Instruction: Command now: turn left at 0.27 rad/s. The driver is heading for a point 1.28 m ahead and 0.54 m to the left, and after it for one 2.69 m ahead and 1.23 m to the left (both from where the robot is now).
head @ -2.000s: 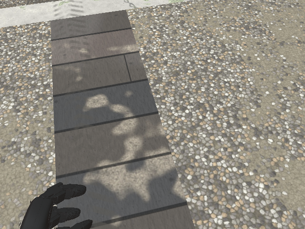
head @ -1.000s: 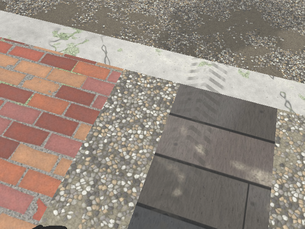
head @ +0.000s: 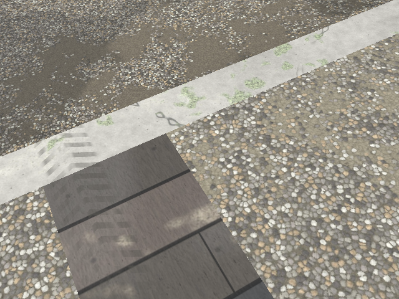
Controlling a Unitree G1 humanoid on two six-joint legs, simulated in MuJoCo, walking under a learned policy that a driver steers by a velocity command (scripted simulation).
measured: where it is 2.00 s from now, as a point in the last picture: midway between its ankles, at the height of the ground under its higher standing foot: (121, 232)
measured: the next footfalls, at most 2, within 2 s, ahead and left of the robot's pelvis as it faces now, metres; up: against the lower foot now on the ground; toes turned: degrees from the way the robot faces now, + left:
left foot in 0.32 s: +0.02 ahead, +0.15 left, +0.00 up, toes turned +21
right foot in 0.84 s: +0.19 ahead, +0.02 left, +0.00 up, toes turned +54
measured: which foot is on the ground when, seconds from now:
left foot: up 0.00-0.30, down 0.32-0.82, up 0.84-1.00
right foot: down 0.00-0.32, up 0.34-0.82, down 0.84-1.00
